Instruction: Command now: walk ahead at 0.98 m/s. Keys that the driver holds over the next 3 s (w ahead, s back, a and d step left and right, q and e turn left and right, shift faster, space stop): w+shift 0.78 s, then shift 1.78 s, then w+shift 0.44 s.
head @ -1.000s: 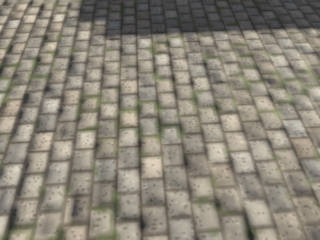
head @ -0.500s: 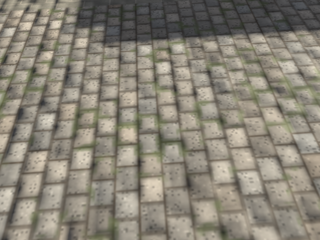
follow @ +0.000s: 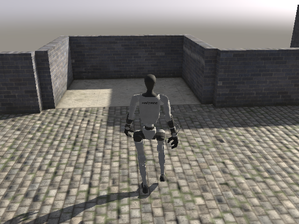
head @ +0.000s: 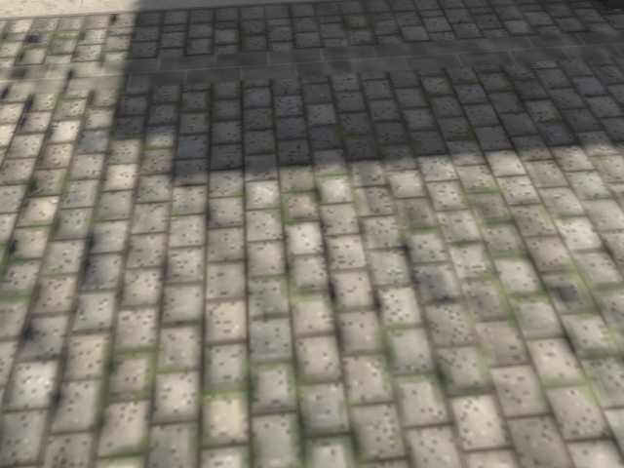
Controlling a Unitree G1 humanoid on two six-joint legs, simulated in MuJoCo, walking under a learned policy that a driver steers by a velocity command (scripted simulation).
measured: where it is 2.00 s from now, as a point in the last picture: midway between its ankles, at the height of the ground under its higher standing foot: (316, 244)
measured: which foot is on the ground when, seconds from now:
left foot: down 0.00-0.28, up 0.30-0.70, down 0.72-1.00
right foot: up 0.00-0.24, down 0.26-0.74, up 0.76-1.00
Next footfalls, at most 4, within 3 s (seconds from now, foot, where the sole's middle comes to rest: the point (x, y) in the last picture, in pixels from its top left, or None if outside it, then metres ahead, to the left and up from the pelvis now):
0.26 right None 0.47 -0.11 -0.77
0.72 left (297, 312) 0.93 0.07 -0.77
1.12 right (348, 221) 1.25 -0.08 -0.77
1.48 left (281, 246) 1.16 0.11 -0.77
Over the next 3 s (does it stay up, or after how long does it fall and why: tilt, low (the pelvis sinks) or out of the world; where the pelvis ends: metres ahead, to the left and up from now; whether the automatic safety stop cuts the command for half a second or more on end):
stays up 1.32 -0.05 0.00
